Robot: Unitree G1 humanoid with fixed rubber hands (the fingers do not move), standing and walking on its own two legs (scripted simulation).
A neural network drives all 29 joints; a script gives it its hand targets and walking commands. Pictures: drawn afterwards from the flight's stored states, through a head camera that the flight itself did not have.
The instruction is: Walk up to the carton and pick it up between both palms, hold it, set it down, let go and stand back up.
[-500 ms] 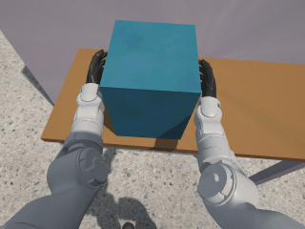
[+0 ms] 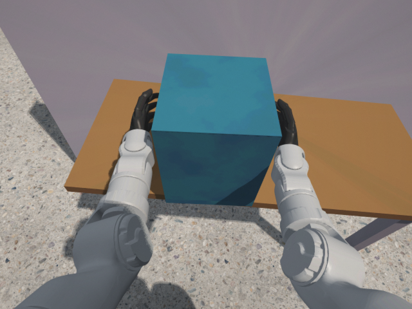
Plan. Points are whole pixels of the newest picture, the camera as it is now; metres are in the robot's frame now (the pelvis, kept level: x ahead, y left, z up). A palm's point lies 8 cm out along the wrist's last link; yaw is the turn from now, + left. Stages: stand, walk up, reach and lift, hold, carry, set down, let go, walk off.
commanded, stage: reach and lift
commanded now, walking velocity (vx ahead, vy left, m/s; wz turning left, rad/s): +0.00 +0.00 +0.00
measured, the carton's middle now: (212, 135) +0.45 +0.05 +0.06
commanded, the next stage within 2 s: none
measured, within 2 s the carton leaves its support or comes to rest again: neither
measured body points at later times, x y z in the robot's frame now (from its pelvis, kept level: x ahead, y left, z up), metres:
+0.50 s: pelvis -0.01 +0.00 +0.00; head -0.03 +0.05 +0.45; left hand +0.41 +0.20 +0.14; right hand +0.42 -0.09 +0.16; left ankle +0.03 +0.12 -0.75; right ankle -0.03 -0.12 -0.75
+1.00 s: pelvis +0.01 -0.01 +0.00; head -0.01 +0.04 +0.45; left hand +0.43 +0.18 +0.15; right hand +0.43 -0.11 +0.16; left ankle +0.03 +0.12 -0.75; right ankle -0.03 -0.12 -0.75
